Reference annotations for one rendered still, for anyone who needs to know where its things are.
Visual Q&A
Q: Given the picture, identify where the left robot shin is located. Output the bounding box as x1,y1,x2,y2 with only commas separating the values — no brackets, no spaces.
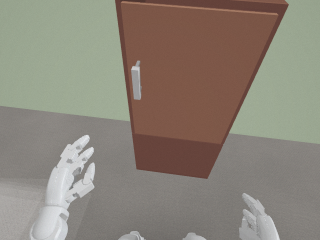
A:
130,231,140,236

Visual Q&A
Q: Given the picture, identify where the cupboard door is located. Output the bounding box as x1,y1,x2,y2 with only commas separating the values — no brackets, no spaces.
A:
120,1,279,144

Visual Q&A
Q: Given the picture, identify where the right robot hand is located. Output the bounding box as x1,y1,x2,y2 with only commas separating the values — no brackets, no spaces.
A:
239,193,280,240

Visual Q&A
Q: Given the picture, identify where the left robot forearm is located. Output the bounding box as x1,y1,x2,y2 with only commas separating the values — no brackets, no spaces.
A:
29,205,69,240

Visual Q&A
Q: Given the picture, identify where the handle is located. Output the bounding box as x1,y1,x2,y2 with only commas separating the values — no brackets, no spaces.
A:
131,60,142,100

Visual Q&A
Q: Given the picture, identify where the left robot hand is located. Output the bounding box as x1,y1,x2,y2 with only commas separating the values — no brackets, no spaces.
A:
45,135,95,210

